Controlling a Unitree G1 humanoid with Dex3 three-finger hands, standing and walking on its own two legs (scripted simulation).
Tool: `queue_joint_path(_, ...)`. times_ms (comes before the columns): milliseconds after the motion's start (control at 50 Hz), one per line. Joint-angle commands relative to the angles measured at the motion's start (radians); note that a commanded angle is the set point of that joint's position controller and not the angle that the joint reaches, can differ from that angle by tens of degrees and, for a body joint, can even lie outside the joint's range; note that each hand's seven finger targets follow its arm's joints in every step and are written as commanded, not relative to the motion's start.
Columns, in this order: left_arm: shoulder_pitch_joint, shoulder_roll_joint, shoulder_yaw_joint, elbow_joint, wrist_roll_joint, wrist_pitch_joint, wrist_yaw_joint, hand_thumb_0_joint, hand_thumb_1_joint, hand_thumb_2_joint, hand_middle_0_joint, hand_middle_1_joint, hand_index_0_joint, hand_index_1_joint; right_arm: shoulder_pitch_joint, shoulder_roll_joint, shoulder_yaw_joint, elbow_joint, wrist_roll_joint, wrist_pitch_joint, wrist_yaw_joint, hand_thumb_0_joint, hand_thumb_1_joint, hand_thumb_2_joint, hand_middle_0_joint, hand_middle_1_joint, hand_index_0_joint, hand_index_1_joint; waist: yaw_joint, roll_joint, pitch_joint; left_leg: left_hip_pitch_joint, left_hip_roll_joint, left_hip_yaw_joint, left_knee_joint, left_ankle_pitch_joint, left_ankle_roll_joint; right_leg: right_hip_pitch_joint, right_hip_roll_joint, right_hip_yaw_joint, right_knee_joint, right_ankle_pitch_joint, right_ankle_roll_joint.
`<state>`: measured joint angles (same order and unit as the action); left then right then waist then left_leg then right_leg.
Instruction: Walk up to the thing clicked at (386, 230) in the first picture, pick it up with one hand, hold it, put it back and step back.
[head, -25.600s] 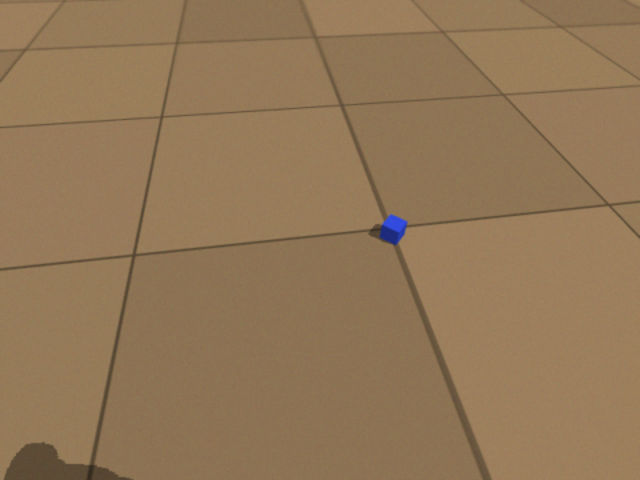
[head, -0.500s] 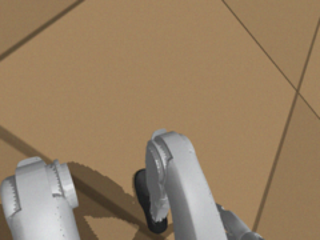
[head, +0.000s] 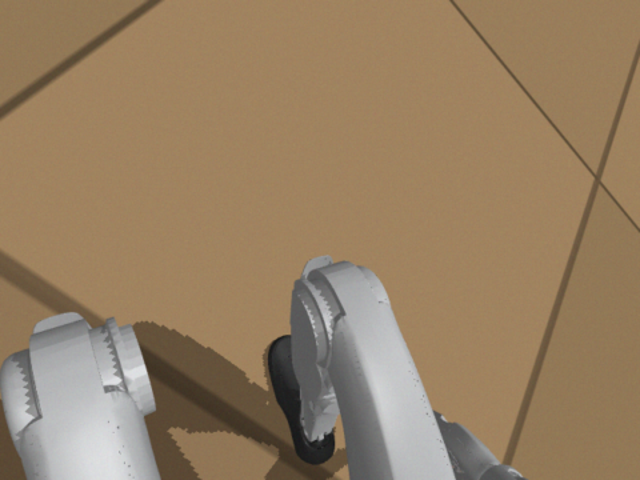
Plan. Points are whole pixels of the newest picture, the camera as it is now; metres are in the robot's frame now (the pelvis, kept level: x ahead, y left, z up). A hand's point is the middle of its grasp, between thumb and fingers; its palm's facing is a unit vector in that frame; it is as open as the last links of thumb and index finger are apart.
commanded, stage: withdraw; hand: left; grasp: from above
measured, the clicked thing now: out of the picture +0.42 +0.34 -0.26
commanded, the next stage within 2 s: home in 1.08 s
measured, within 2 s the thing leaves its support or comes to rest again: rests again in 0.40 s
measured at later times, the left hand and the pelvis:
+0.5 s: hand out of the picture +0.44 +0.38 -0.08, palm faces -0.30 -0.08 -0.95, open 14.1 cm; pelvis +0.00 +0.00 +0.04, yaw +4 degrees
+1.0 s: hand out of the picture +0.38 +0.34 -0.09, palm faces -0.49 -0.09 -0.87, open 14.0 cm; pelvis -0.02 -0.01 +0.05, yaw +7 degrees
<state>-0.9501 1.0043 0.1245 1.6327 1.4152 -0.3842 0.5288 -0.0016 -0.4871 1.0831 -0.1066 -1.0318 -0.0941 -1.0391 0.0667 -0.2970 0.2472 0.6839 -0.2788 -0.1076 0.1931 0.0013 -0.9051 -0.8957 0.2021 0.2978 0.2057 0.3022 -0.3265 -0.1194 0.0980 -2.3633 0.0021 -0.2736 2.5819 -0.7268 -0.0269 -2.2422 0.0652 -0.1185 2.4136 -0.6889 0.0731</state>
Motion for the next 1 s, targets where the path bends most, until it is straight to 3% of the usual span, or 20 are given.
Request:
queue_joint_path(0, -0.254, 0.260, 0.029, -0.131, -0.013, -0.017, 0.057, 0.000, -0.490, 1.057, -0.078, -1.019, -0.075, -1.020, 0.163, -0.322, -0.101, -0.006, -0.003, 0.009, -0.023, 0.000, -0.896, -0.899, 0.201, 0.301, 0.201, 0.301, -0.023, 0.506, -0.646, 0.524, 0.026, 0.139, -0.273, 0.251, 0.030, 0.318, 0.034, -0.128, -0.186, 0.281, -0.090)
queue_joint_path(20, -0.241, 0.238, 0.016, -0.088, -0.016, -0.013, 0.060, 0.000, -0.496, 0.977, -0.064, -1.050, -0.089, -1.023, 0.149, -0.322, -0.099, -0.009, -0.003, 0.008, -0.025, 0.000, -0.906, -0.898, 0.201, 0.301, 0.201, 0.301, -0.027, 0.489, -0.614, 0.496, 0.024, 0.138, -0.272, 0.222, 0.030, 0.291, 0.032, -0.132, -0.185, 0.253, -0.093)
queue_joint_path(60, -0.278, 0.208, -0.011, -0.139, -0.021, -0.012, 0.067, 0.000, -0.503, 0.966, -0.064, -1.042, -0.085, -1.018, 0.143, -0.313, -0.098, -0.008, -0.006, 0.002, -0.022, 0.000, -0.906, -0.898, 0.201, 0.300, 0.201, 0.300, -0.024, 0.516, -0.618, 0.499, 0.026, 0.138, -0.284, 0.197, 0.030, 0.287, 0.037, -0.130, -0.193, 0.236, -0.092)
queue_joint_path(100, -0.278, 0.259, 0.028, -0.168, -0.011, 0.004, 0.085, 0.000, -0.503, 0.967, -0.064, -1.041, -0.085, -1.019, 0.163, -0.321, -0.105, -0.017, -0.001, -0.003, -0.021, 0.000, -0.905, -0.898, 0.201, 0.300, 0.201, 0.300, -0.010, 0.550, -0.669, 0.537, 0.027, 0.137, -0.293, 0.214, 0.026, 0.289, 0.034, -0.132, -0.179, 0.250, -0.095)
queue_joint_path(120, -0.291, 0.250, 0.036, -0.229, -0.021, 0.010, 0.093, 0.000, -0.508, 0.969, -0.064, -1.040, -0.083, -1.019, 0.170, -0.315, -0.110, -0.014, 0.001, -0.006, -0.018, 0.000, -0.907, -0.899, 0.201, 0.300, 0.201, 0.300, 0.010, 0.581, -0.710, 0.568, 0.024, 0.142, -0.300, 0.240, 0.022, 0.291, 0.031, -0.132, -0.178, 0.269, -0.097)
queue_joint_path(180, -0.262, 0.207, 0.054, -0.248, -0.036, 0.063, 0.123, 0.000, -0.505, 0.966, -0.064, -1.031, -0.082, -1.010, 0.179, -0.298, -0.132, -0.007, 0.002, -0.021, 0.005, 0.000, -0.904, -0.898, 0.201, 0.300, 0.201, 0.300, 0.025, 0.621, -0.742, 0.593, 0.026, 0.156, -0.309, 0.246, 0.017, 0.275, 0.031, -0.123, -0.172, 0.278, -0.100)
queue_joint_path(200, -0.277, 0.212, 0.081, -0.298, -0.057, 0.084, 0.132, 0.000, -0.513, 0.970, -0.063, -1.032, -0.080, -1.013, 0.176, -0.300, -0.146, -0.006, 0.014, -0.024, 0.011, 0.000, -0.905, -0.899, 0.201, 0.300, 0.201, 0.300, 0.044, 0.631, -0.766, 0.597, 0.024, 0.162, -0.315, 0.252, 0.017, 0.265, 0.030, -0.124, -0.178, 0.288, -0.099)
queue_joint_path(220, -0.268, 0.230, 0.127, -0.380, -0.081, 0.107, 0.142, 0.000, -0.511, 0.968, -0.063, -1.027, -0.080, -1.008, 0.174, -0.305, -0.167, -0.011, 0.029, -0.021, 0.013, 0.000, -0.902, -0.898, 0.201, 0.300, 0.201, 0.300, 0.086, 0.678, -0.832, 0.634, 0.020, 0.166, -0.343, 0.276, 0.011, 0.271, 0.023, -0.120, -0.185, 0.303, -0.104)
queue_joint_path(280, -0.220, 0.172, 0.138, -0.463, -0.143, 0.203, 0.134, 0.000, -0.534, 0.979, -0.065, -1.012, -0.073, -1.002, 0.172, -0.288, -0.210, -0.021, 0.067, -0.012, 0.030, 0.000, -0.907, -0.901, 0.201, 0.301, 0.201, 0.300, 0.132, 0.727, -0.907, 0.686, 0.023, 0.183, -0.401, 0.304, 0.004, 0.262, 0.011, -0.097, -0.206, 0.320, -0.111)
queue_joint_path(340, -0.276, 0.027, 0.023, -0.421, -0.201, 0.297, 0.056, 0.000, -0.532, 0.984, -0.065, -1.010, -0.071, -1.002, 0.201, -0.264, -0.239, 0.011, 0.113, 0.004, 0.035, 0.000, -0.905, -0.901, 0.200, 0.300, 0.200, 0.300, 0.095, 0.622, -0.848, 0.614, 0.021, 0.193, -0.422, 0.246, 0.027, 0.229, 0.016, -0.071, -0.267, 0.278, -0.110)
queue_joint_path(400, -0.312, -0.054, -0.051, -0.376, -0.275, 0.353, -0.057, 0.000, -0.540, 0.993, -0.067, -1.020, -0.071, -1.015, 0.265, -0.259, -0.260, 0.032, 0.138, 0.023, 0.019, 0.000, -0.908, -0.902, 0.200, 0.300, 0.200, 0.300, 0.049, 0.439, -0.767, 0.514, 0.015, 0.200, -0.428, 0.187, 0.055, 0.290, 0.025, -0.043, -0.349, 0.230, -0.102)
queue_joint_path(440, -0.337, -0.050, -0.058, -0.407, -0.312, 0.363, -0.136, 0.000, -0.556, 1.004, -0.069, -1.028, -0.070, -1.028, 0.284, -0.262, -0.270, 0.030, 0.151, 0.039, 0.010, 0.000, -0.912, -0.904, 0.200, 0.300, 0.200, 0.300, 0.056, 0.381, -0.777, 0.504, 0.012, 0.193, -0.453, 0.175, 0.058, 0.343, 0.018, -0.039, -0.379, 0.211, -0.101)
queue_joint_path(480, -0.342, -0.088, -0.101, -0.428, -0.332, 0.352, -0.230, 0.000, -0.572, 1.014, -0.074, -1.034, -0.070, -1.039, 0.295, -0.254, -0.276, 0.029, 0.167, 0.051, 0.000, 0.000, -0.919, -0.906, 0.199, 0.300, 0.200, 0.300, 0.048, 0.352, -0.771, 0.509, 0.006, 0.194, -0.481, 0.159, 0.059, 0.396, 0.012, -0.029, -0.401, 0.185, -0.104)
queue_joint_path(520, -0.310, -0.035, -0.096, -0.458, -0.321, 0.339, -0.314, 0.000, -0.576, 1.016, -0.084, -1.024, -0.075, -1.034, 0.289, -0.252, -0.285, 0.017, 0.185, 0.071, -0.017, 0.000, -0.923, -0.909, 0.199, 0.300, 0.200, 0.300, 0.087, 0.327, -0.790, 0.532, 0.003, 0.200, -0.510, 0.171, 0.059, 0.432, 0.006, -0.018, -0.422, 0.186, -0.106)
queue_joint_path(580, -0.227, -0.024, -0.086, -0.495, -0.310, 0.300, -0.415, 0.000, -0.536, 0.988, -0.113, -0.981, -0.103, -0.992, 0.289, -0.257, -0.286, -0.016, 0.197, 0.106, -0.050, 0.000, -0.920, -0.908, 0.199, 0.300, 0.200, 0.300, 0.117, 0.310, -0.755, 0.549, -0.010, 0.208, -0.532, 0.196, 0.049, 0.440, -0.012, -0.008, -0.450, 0.189, -0.121)
queue_joint_path(680, -0.158, 0.007, -0.049, -0.566, -0.322, 0.206, -0.493, 0.000, -0.463, 0.937, -0.157, -0.923, -0.150, -0.930, 0.279, -0.230, -0.268, -0.056, 0.205, 0.142, -0.090, 0.000, -0.912, -0.904, 0.199, 0.300, 0.200, 0.300, 0.144, 0.222, -0.762, 0.520, -0.021, 0.236, -0.534, 0.213, 0.062, 0.507, -0.023, 0.014, -0.481, 0.188, -0.114)
queue_joint_path(760, -0.197, 0.027, -0.028, -0.581, -0.306, 0.096, -0.454, 0.000, -0.506, 0.970, -0.118, -0.956, -0.112, -0.962, 0.255, -0.214, -0.250, -0.055, 0.192, 0.143, -0.111, 0.000, -0.912, -0.904, 0.199, 0.300, 0.199, 0.300, 0.138, 0.241, -0.750, 0.515, -0.015, 0.243, -0.509, 0.175, 0.062, 0.467, -0.021, 0.017, -0.474, 0.148, -0.110)
queue_joint_path(820, -0.236, 0.010, -0.029, -0.542, -0.259, 0.029, -0.364, 0.000, -0.512, 0.973, -0.092, -0.976, -0.093, -0.973, 0.244, -0.213, -0.235, -0.033, 0.176, 0.139, -0.111, 0.000, -0.907, -0.900, 0.200, 0.300, 0.200, 0.300, 0.127, 0.304, -0.748, 0.552, -0.014, 0.239, -0.508, 0.163, 0.055, 0.408, -0.020, 0.004, -0.442, 0.147, -0.110)
queue_joint_path(880, -0.328, -0.032, -0.076, -0.456, -0.196, 0.013, -0.256, 0.000, -0.523, 0.980, -0.079, -0.993, -0.083, -0.987, 0.242, -0.223, -0.227, -0.009, 0.157, 0.135, -0.101, 0.000, -0.905, -0.898, 0.200, 0.300, 0.200, 0.300, 0.081, 0.360, -0.721, 0.589, -0.007, 0.221, -0.505, 0.136, 0.046, 0.315, -0.014, -0.021, -0.407, 0.132, -0.114)
queue_joint_path(980, -0.482, 0.024, -0.054, -0.383, -0.122, 0.039, -0.103, 0.000, -0.523, 0.977, -0.082, -1.005, -0.090, -0.996, 0.239, -0.245, -0.228, 0.031, 0.127, 0.116, -0.100, 0.000, -0.910, -0.899, 0.200, 0.300, 0.200, 0.300, 0.061, 0.486, -0.771, 0.658, -0.013, 0.215, -0.500, 0.125, 0.029, 0.236, -0.024, -0.047, -0.355, 0.118, -0.116)
